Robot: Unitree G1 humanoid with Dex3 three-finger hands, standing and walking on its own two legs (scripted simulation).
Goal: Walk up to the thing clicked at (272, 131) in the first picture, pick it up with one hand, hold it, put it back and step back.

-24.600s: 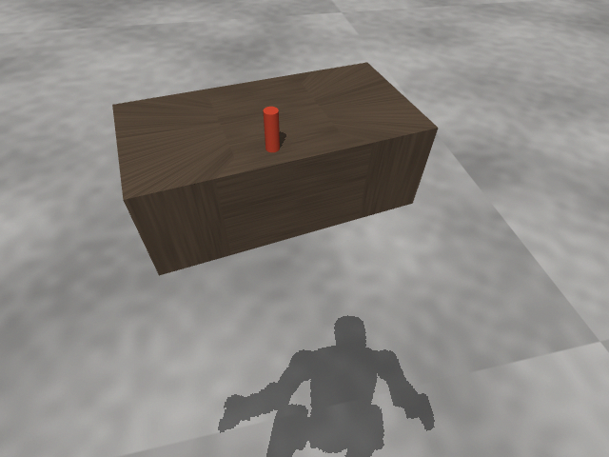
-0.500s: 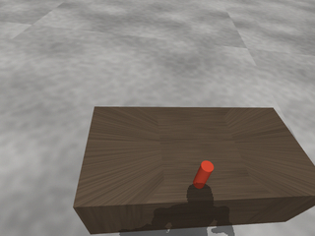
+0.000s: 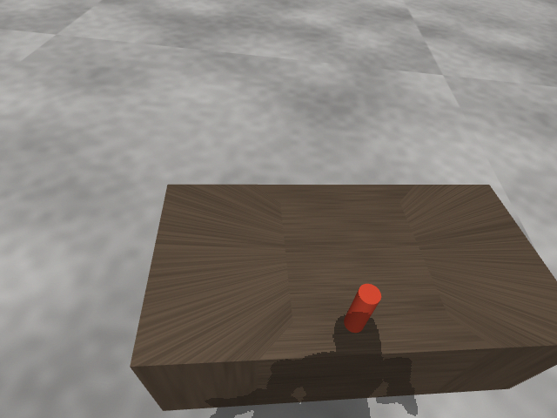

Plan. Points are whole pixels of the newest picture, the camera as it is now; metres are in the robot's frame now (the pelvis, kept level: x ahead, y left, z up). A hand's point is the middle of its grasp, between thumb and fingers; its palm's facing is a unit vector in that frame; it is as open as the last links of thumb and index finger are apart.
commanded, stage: home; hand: right
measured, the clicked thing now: (361, 309) +0.42 -0.23 -0.28
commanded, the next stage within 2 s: stand in 0.12 s
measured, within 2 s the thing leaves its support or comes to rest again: neither
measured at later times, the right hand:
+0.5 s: hand out of the picture +0.09 -0.26 -0.15, palm faces +0.00 +0.93 -0.38, open 13.6 cm
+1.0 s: hand out of the picture +0.07 -0.26 -0.15, palm faces -0.02 +0.93 -0.36, open 7.4 cm
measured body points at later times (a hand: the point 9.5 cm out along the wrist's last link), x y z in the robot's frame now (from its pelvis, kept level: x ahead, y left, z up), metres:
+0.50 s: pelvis +0.00 +0.00 +0.00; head +0.01 +0.02 +0.45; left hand +0.07 +0.29 -0.15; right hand +0.09 -0.30 -0.12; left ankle +0.03 +0.10 -0.75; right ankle -0.05 -0.16 -0.75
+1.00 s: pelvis +0.00 -0.01 +0.00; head +0.00 +0.00 +0.45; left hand +0.05 +0.29 -0.14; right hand +0.08 -0.31 -0.13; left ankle +0.03 +0.10 -0.75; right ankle -0.05 -0.16 -0.75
